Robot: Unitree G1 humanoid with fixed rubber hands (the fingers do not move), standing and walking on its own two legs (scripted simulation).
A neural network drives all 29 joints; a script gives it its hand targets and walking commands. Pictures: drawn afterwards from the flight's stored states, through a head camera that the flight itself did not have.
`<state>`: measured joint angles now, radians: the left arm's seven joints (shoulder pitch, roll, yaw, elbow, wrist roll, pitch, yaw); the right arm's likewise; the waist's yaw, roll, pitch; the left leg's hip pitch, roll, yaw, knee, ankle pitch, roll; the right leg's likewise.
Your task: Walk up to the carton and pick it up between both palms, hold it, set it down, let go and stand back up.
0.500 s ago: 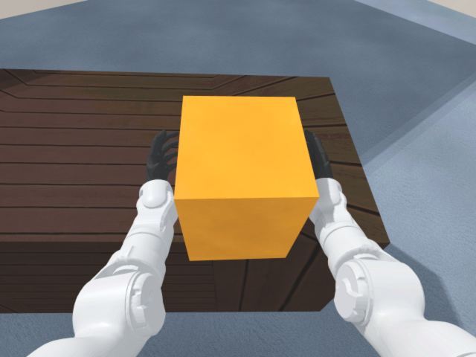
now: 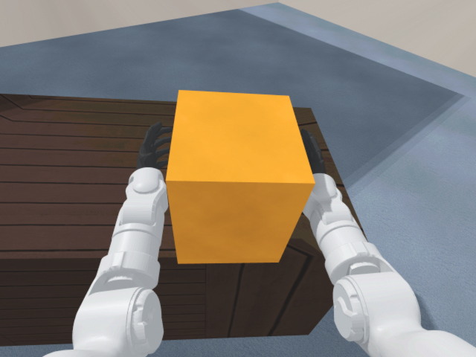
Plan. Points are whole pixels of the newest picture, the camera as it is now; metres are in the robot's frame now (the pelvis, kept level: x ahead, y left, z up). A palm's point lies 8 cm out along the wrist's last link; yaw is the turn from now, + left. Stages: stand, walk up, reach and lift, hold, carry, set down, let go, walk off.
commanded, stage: reach and lift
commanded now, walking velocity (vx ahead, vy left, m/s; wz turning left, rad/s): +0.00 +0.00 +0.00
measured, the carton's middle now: (232, 181) +0.40 +0.01 +0.09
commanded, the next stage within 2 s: hold in 1.44 s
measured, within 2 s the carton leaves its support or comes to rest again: neither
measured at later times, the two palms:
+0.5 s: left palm (144, 156) +0.37 +0.15 +0.17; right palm (321, 172) +0.36 -0.14 +0.15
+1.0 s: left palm (144, 149) +0.37 +0.15 +0.18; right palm (326, 167) +0.36 -0.14 +0.17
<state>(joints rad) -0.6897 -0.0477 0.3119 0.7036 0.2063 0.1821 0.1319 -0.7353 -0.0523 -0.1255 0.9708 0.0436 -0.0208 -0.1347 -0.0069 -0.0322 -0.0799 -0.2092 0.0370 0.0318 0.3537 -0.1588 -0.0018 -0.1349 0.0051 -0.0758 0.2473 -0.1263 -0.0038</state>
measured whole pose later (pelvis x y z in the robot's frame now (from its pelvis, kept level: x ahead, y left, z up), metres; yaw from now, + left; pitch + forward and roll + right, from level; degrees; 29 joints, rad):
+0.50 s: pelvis -0.01 +0.01 +0.00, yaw +1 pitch -4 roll -1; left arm -0.66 -0.06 0.28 0.39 0.27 0.49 0.08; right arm -0.68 -0.06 -0.06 0.72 0.13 0.21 -0.16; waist -0.06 -0.05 -0.03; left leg -0.12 0.01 0.02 0.36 -0.16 0.01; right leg -0.05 -0.01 -0.07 0.26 -0.14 0.01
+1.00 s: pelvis +0.00 +0.01 +0.00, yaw +1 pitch -6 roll -1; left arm -0.64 -0.06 0.28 0.28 0.29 0.60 0.05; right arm -0.67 -0.07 -0.01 0.64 0.19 0.28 -0.19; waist -0.09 -0.04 -0.01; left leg -0.08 0.01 0.01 0.37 -0.18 0.01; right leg -0.01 -0.01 -0.07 0.27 -0.15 0.01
